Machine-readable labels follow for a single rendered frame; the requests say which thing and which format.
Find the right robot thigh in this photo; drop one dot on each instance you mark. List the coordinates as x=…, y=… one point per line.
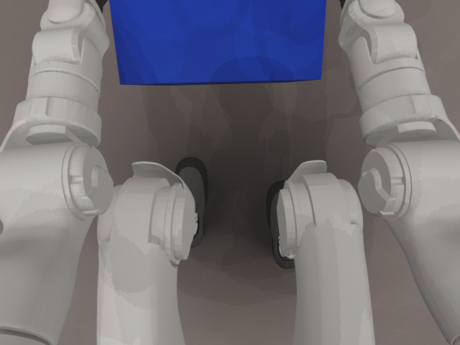
x=333, y=297

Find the robot thigh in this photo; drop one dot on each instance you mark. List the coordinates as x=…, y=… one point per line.
x=333, y=297
x=151, y=231

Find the left robot thigh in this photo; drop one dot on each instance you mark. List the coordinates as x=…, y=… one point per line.
x=151, y=231

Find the right robot forearm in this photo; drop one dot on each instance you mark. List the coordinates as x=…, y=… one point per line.
x=389, y=77

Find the carton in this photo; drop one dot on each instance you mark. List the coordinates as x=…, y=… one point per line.
x=201, y=42

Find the left robot forearm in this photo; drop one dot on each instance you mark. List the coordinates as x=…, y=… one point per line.
x=64, y=83

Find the robot right upper arm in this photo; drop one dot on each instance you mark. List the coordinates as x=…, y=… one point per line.
x=415, y=188

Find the robot left upper arm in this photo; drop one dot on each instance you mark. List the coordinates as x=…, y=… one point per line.
x=49, y=195

